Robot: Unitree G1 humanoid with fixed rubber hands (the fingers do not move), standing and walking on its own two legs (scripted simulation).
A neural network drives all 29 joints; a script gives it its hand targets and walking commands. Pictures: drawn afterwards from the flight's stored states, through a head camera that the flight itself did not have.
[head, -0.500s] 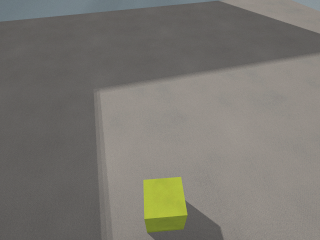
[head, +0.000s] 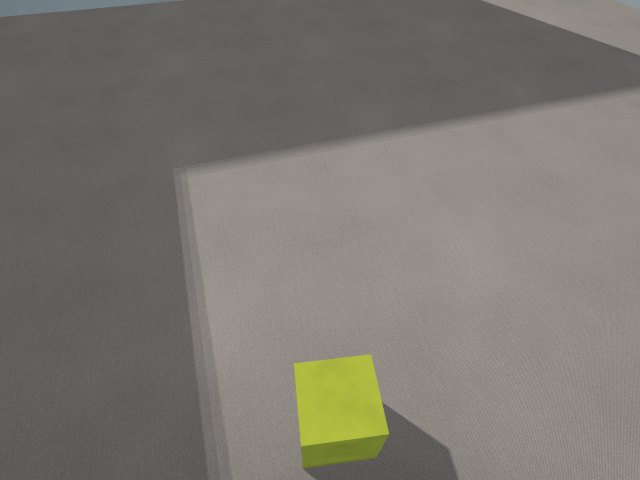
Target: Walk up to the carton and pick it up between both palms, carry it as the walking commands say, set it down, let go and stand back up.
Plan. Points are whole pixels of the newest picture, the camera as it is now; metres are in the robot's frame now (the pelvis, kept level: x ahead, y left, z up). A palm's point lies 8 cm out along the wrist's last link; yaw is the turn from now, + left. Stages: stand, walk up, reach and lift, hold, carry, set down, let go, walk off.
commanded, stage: stand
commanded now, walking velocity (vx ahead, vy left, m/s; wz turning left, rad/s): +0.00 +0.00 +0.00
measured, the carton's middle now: (336, 412) +0.41 -0.03 -0.65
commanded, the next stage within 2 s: reach and lift in 1.00 s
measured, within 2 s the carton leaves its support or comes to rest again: neither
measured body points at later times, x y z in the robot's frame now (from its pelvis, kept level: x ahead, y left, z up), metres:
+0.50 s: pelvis -0.03 -0.04 +0.00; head -0.01 -0.04 +0.45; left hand -0.07 +0.17 -0.16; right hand -0.04 -0.27 -0.16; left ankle -0.01 +0.09 -0.74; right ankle -0.07 -0.17 -0.74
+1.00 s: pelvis -0.03 -0.05 +0.00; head -0.01 -0.04 +0.45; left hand -0.06 +0.17 -0.16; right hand -0.04 -0.26 -0.16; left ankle -0.01 +0.09 -0.74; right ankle -0.07 -0.17 -0.74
